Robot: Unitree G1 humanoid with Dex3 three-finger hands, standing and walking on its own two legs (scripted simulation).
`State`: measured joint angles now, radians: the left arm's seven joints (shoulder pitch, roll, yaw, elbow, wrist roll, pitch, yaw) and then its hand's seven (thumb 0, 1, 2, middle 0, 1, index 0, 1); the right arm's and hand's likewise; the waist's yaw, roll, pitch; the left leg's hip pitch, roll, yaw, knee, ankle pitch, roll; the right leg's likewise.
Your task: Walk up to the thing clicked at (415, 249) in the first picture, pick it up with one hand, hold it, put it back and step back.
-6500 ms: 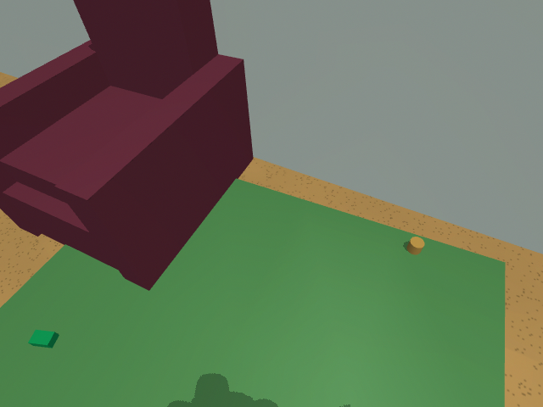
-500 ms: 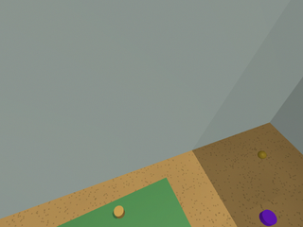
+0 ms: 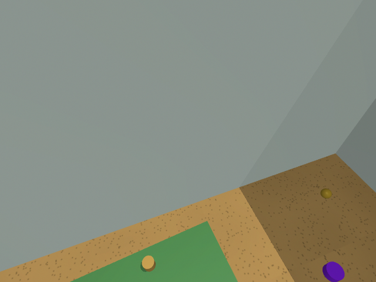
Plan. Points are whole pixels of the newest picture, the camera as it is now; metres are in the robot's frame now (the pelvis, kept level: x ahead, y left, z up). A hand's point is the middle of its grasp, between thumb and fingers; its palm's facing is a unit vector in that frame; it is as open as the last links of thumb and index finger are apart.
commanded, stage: stand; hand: left
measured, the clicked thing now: (148, 263) +0.36 +0.24 -0.76
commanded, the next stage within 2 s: walk up in 0.62 s
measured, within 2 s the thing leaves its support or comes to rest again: neither
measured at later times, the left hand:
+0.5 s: hand out of the picture +0.07 +0.25 -0.16, palm faces -0.03 -0.94 -0.34, open 7.4 cm
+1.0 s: hand out of the picture +0.06 +0.30 -0.17, palm faces -0.04 -0.92 -0.39, open 7.4 cm
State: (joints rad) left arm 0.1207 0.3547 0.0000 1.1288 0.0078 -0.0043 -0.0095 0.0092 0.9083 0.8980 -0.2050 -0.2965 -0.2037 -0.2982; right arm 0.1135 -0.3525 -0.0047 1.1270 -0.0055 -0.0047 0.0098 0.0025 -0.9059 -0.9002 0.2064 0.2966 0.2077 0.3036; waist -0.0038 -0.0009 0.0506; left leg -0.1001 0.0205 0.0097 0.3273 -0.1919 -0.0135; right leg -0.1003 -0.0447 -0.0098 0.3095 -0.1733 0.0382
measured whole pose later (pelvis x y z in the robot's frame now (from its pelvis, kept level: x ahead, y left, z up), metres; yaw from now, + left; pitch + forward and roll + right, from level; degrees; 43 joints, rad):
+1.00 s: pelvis -0.06 +0.03 -0.02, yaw +1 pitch -2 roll +0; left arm 0.06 0.40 0.04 0.95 0.03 0.04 0.01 0.01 0.91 0.90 -0.21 -0.30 -0.21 -0.30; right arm 0.12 -0.41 -0.09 0.95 0.00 0.06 0.03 0.00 -0.91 -0.90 0.20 0.30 0.21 0.30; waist -0.02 -0.02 0.15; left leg -0.30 -0.02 -0.03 0.77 -0.47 0.03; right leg -0.34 -0.09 0.00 0.59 -0.23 0.04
